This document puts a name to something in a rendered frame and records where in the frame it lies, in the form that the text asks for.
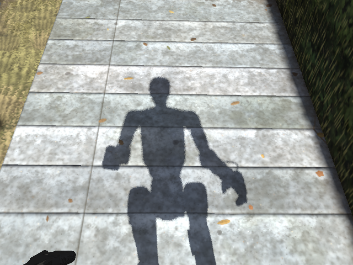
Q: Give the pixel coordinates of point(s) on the robot left hand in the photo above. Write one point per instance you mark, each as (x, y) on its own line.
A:
(52, 258)

